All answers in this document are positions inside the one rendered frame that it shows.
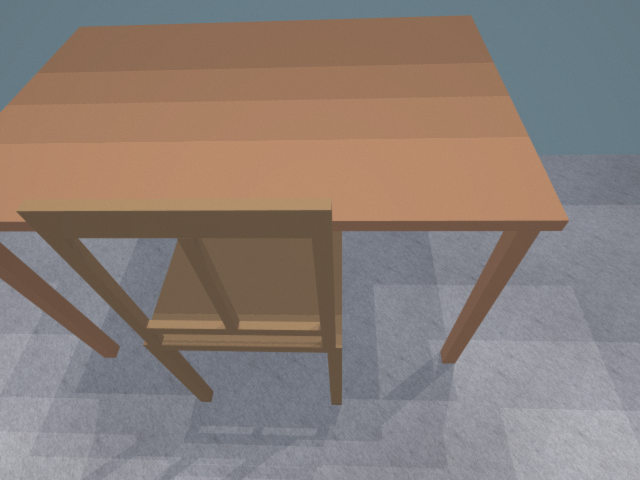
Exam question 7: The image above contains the table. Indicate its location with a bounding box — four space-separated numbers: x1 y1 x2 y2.
0 15 569 364

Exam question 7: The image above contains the chair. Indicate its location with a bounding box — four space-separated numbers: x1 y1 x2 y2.
16 198 342 405

